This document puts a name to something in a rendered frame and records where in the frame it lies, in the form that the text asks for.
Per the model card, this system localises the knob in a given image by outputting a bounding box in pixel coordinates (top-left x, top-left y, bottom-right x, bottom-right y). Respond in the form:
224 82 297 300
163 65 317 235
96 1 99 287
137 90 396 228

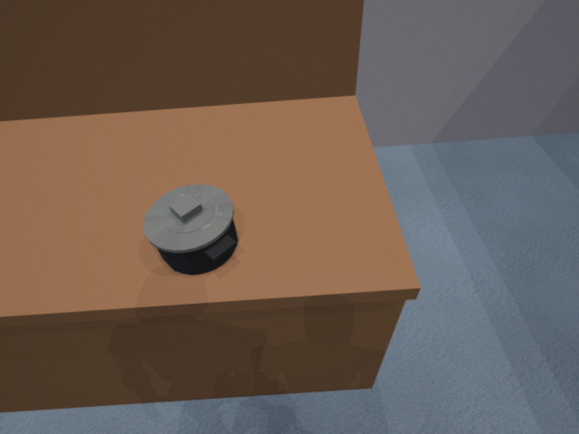
168 194 203 222

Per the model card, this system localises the pot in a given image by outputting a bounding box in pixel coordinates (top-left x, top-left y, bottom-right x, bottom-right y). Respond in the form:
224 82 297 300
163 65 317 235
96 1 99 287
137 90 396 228
158 221 238 275

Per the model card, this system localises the lid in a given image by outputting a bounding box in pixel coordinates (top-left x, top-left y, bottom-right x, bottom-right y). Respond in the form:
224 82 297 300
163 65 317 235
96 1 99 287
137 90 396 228
143 184 234 253

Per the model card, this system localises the table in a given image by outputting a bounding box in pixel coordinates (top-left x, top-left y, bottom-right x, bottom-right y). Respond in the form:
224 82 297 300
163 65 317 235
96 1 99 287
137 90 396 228
0 0 421 412

